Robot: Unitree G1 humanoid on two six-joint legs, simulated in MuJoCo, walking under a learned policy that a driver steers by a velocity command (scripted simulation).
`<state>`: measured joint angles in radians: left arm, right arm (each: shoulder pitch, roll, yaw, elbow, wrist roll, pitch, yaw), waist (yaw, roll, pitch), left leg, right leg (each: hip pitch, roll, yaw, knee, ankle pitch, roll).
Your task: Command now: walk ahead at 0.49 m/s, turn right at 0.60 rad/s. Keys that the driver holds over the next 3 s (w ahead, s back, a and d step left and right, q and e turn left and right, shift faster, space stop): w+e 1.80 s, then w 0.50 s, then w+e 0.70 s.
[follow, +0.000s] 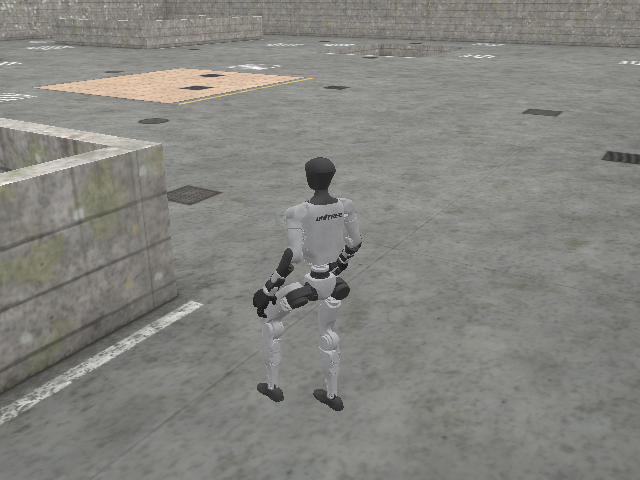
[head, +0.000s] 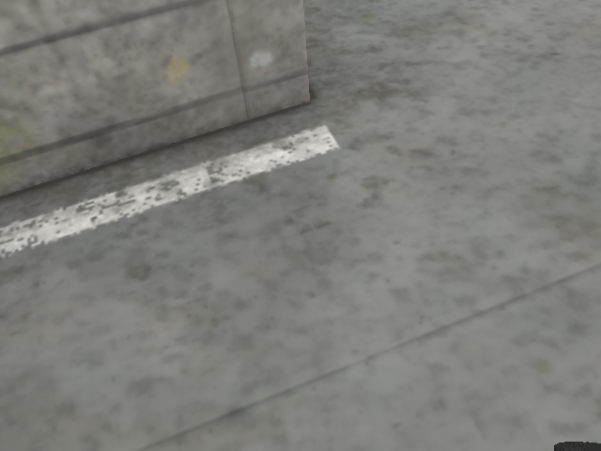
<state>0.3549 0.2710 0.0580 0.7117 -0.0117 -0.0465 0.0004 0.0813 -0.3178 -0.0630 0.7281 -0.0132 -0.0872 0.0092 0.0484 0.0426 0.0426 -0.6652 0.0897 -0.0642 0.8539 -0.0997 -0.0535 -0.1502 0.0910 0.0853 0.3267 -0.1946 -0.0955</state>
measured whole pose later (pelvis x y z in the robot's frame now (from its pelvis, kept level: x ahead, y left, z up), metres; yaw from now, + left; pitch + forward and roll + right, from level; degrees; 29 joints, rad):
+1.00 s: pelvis +0.53 -0.14 +0.00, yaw -36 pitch +1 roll +1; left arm 0.33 0.28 0.06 0.68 -0.01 -0.04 -0.01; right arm 0.09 -0.32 -0.05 0.71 -0.01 -0.09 0.01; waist 0.04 0.04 0.06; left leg -0.64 0.10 -0.07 0.93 -0.19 -0.06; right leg -0.19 0.11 0.08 0.36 -0.17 -0.10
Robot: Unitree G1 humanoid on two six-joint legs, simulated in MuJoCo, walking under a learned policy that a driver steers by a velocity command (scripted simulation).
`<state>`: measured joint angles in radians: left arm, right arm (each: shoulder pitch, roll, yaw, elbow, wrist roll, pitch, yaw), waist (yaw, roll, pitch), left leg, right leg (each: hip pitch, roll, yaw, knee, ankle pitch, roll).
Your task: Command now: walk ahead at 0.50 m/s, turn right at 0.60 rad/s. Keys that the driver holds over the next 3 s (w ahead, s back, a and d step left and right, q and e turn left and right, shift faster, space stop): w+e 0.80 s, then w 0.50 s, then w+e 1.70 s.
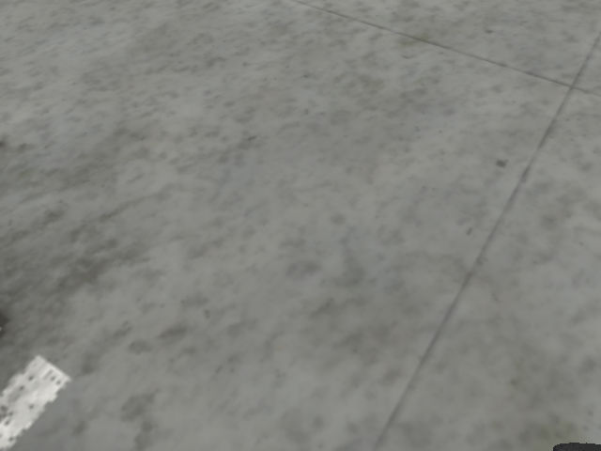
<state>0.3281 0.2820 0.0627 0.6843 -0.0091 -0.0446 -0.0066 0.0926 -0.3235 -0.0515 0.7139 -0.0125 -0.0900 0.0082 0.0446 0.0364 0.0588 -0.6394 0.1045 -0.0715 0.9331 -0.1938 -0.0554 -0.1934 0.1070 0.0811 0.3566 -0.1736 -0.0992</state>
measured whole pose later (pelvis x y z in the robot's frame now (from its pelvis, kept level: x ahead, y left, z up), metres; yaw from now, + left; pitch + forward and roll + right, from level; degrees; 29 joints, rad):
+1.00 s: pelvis +0.53 -0.12 +0.00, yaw -33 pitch +1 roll +0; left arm 0.31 0.27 0.05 0.70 0.00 -0.06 -0.01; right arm 0.13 -0.32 -0.05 0.74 0.00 -0.08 0.01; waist 0.04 0.04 0.05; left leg -0.65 0.13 -0.04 0.97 -0.18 -0.05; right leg -0.17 0.11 0.04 0.33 -0.17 -0.10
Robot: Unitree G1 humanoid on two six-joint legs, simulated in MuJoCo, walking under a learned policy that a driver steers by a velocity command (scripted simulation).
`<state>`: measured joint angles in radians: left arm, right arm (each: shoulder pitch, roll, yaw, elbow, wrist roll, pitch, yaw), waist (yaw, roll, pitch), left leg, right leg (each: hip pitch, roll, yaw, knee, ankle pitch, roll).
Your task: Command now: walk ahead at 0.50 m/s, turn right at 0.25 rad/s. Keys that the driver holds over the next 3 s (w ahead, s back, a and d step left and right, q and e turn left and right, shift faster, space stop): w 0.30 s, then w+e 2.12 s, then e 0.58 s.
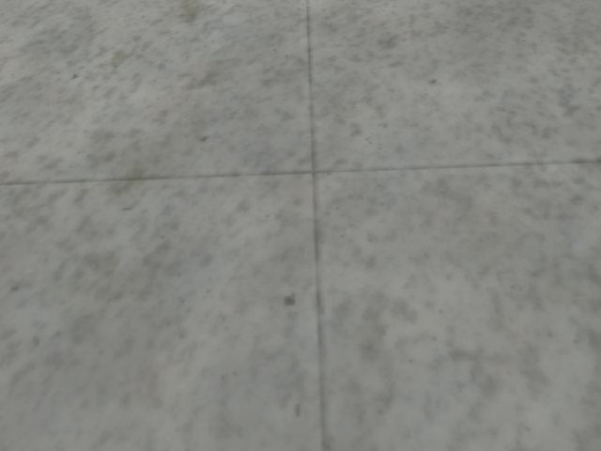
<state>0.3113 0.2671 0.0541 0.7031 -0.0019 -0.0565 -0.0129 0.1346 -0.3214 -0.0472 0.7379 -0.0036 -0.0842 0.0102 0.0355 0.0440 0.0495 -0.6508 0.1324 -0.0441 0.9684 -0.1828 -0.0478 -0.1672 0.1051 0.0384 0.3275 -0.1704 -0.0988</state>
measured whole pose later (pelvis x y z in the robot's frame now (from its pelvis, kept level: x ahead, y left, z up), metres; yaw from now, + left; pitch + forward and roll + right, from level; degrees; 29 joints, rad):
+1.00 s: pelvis +0.58 -0.03 +0.00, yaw -21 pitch +1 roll +0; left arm 0.29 0.28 0.07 0.70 -0.01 -0.05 -0.02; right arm 0.15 -0.31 -0.04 0.75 0.00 -0.11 0.01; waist 0.02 0.03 0.05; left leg -0.54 0.09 -0.06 1.09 -0.33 -0.02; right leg -0.26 0.12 0.04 0.40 -0.16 -0.11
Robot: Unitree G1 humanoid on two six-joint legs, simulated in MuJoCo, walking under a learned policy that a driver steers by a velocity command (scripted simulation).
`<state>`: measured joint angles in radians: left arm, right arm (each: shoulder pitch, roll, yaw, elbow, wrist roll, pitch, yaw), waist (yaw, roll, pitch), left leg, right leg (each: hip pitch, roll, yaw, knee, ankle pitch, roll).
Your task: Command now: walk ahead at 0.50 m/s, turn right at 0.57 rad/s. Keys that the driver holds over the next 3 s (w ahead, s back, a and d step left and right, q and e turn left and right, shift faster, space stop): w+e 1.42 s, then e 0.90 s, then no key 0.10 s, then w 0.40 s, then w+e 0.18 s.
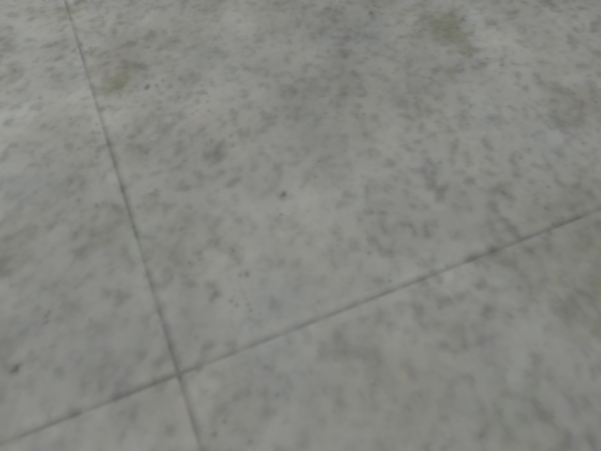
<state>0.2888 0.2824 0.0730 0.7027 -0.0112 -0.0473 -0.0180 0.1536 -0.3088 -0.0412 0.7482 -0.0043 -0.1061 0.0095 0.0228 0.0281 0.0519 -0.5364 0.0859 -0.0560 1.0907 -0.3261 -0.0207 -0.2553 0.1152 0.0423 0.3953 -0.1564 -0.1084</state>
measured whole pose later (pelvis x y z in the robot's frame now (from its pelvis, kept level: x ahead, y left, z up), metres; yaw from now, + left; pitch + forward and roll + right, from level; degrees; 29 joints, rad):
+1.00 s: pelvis +0.52 -0.12 +0.00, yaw -35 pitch +1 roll +0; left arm 0.30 0.28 0.07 0.67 -0.01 -0.04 -0.02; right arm 0.14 -0.32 -0.05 0.72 -0.01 -0.10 0.01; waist 0.03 0.03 0.06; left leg -0.59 0.10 -0.05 1.05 -0.29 -0.04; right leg -0.25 0.10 0.06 0.40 -0.17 -0.10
